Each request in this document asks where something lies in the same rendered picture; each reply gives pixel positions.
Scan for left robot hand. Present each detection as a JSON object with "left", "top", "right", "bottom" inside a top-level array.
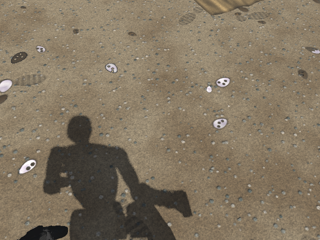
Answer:
[{"left": 17, "top": 225, "right": 68, "bottom": 240}]

